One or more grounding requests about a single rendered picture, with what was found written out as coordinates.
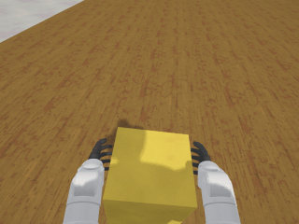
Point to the right robot forearm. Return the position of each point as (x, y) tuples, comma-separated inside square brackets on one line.
[(217, 194)]

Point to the carton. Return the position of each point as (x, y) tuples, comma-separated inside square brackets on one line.
[(150, 178)]

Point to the robot left hand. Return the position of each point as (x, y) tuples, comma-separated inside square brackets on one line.
[(97, 154)]

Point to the left robot forearm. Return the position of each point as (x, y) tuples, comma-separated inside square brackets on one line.
[(85, 194)]

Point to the robot right hand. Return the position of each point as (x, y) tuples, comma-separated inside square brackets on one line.
[(203, 155)]

